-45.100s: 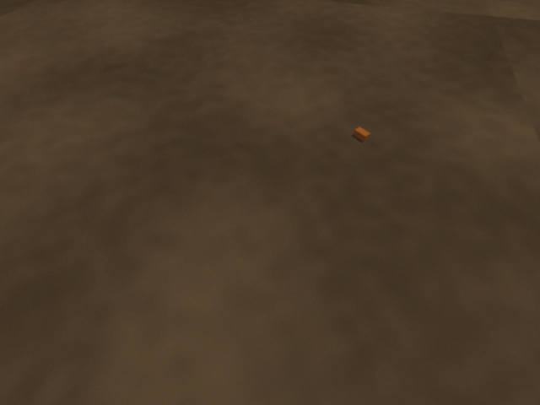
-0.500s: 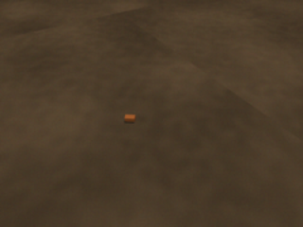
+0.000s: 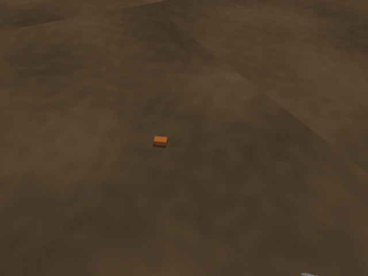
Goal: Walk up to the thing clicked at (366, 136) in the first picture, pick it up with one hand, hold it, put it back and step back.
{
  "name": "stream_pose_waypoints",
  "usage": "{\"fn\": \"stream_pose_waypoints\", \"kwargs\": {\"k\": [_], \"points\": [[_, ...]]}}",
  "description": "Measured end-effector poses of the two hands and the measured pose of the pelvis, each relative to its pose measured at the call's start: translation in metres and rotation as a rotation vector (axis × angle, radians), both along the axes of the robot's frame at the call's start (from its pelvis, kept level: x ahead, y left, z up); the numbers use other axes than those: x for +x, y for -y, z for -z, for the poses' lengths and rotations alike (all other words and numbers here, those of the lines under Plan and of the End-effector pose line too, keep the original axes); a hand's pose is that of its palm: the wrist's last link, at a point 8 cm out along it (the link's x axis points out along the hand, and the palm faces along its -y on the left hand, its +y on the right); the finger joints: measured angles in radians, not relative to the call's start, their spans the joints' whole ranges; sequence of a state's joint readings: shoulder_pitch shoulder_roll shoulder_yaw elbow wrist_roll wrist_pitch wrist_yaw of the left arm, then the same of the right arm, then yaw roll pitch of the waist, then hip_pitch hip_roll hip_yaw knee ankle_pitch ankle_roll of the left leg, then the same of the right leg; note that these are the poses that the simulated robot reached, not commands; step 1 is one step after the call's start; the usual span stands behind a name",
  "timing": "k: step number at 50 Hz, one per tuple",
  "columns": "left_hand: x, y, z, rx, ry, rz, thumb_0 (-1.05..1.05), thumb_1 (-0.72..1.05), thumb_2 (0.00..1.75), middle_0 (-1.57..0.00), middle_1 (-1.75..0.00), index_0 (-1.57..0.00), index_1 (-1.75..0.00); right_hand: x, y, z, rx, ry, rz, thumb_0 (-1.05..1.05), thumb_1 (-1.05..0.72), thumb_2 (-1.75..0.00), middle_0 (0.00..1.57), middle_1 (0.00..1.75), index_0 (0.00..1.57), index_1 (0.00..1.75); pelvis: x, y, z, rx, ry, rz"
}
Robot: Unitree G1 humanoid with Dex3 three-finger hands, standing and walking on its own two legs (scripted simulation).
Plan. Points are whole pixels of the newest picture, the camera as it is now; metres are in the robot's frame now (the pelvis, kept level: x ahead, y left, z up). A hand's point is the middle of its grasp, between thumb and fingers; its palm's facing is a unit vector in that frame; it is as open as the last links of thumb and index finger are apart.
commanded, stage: step back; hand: left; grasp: from above
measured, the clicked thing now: (160, 141) +1.09 +0.21 -0.75
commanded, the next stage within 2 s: stand in 0.10 s
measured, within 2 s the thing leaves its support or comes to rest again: neither
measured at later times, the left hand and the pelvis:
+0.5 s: hand out of the picture +0.07 +0.24 -0.14, palm faces -0.03 -0.94 -0.34, open 7.4 cm; pelvis -0.01 -0.01 +0.01, yaw +0 degrees
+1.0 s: hand out of the picture +0.06 +0.25 -0.14, palm faces -0.03 -0.94 -0.34, open 7.4 cm; pelvis -0.01 +0.00 +0.01, yaw +0 degrees
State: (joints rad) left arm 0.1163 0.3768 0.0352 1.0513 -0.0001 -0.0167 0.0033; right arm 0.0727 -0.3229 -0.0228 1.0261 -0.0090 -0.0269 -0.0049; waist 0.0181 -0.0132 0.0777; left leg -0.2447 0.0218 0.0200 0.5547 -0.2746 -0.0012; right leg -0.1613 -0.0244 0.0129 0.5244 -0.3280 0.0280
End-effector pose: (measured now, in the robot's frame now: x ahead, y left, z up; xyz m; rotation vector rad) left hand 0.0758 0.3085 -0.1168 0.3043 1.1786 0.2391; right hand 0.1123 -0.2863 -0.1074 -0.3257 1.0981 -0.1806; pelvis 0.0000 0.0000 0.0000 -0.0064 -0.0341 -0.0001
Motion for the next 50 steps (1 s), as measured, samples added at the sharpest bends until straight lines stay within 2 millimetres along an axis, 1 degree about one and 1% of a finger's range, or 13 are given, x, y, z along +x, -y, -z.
{"fn": "stream_pose_waypoints", "kwargs": {"k": [5, 10, 16, 26, 32, 38, 50], "points": [[0.015, 0.004, -0.007, 0.005, 0.028, 0.016, 0.00, 0.90, 0.90, -0.21, -0.30, -0.20, -0.30, 0.012, -0.002, -0.001, 0.015, 0.025, 0.000, 0.01, -0.91, -0.89, 0.21, 0.30, 0.21, 0.30, -0.001, 0.000, -0.002, 0.005, 0.004, 0.007], [0.019, 0.012, -0.014, -0.004, 0.030, 0.033, 0.00, 0.90, 0.90, -0.21, -0.30, -0.20, -0.30, 0.008, 0.000, -0.003, 0.027, 0.015, 0.005, 0.01, -0.91, -0.89, 0.21, 0.30, 0.21, 0.30, -0.002, 0.002, -0.008, 0.005, 0.010, 0.004], [0.012, 0.019, -0.015, -0.014, 0.012, 0.044, 0.00, 0.90, 0.90, -0.21, -0.30, -0.20, -0.30, -0.014, 0.009, -0.004, 0.024, -0.032, 0.027, 0.01, -0.91, -0.89, 0.21, 0.30, 0.21, 0.30, -0.007, 0.005, -0.013, 0.005, 0.015, 0.001], [-0.010, 0.021, -0.012, -0.021, -0.041, 0.044, 0.00, 0.90, 0.90, -0.21, -0.30, -0.20, -0.30, -0.058, 0.020, -0.002, 0.006, -0.130, 0.064, 0.01, -0.91, -0.89, 0.21, 0.30, 0.21, 0.30, -0.015, 0.007, -0.015, 0.003, 0.008, 0.000], [-0.021, 0.018, -0.010, -0.019, -0.071, 0.038, 0.00, 0.90, 0.90, -0.21, -0.30, -0.20, -0.30, -0.072, 0.021, -0.001, 0.004, -0.164, 0.075, 0.01, -0.91, -0.89, 0.20, 0.30, 0.21, 0.30, -0.015, 0.006, -0.015, 0.004, 0.003, 0.002], [-0.024, 0.016, -0.011, -0.015, -0.078, 0.035, 0.00, 0.90, 0.90, -0.21, -0.30, -0.20, -0.30, -0.073, 0.018, 0.000, 0.009, -0.166, 0.069, 0.01, -0.91, -0.89, 0.21, 0.30, 0.21, 0.30, -0.015, 0.006, -0.015, 0.005, 0.000, 0.002], [-0.019, 0.014, -0.011, -0.016, -0.065, 0.037, 0.00, 0.90, 0.90, -0.21, -0.30, -0.20, -0.30, -0.055, 0.013, -0.002, 0.010, -0.134, 0.045, 0.01, -0.91, -0.89, 0.21, 0.30, 0.21, 0.30, -0.011, 0.004, -0.015, 0.004, -0.004, 0.000]]}}
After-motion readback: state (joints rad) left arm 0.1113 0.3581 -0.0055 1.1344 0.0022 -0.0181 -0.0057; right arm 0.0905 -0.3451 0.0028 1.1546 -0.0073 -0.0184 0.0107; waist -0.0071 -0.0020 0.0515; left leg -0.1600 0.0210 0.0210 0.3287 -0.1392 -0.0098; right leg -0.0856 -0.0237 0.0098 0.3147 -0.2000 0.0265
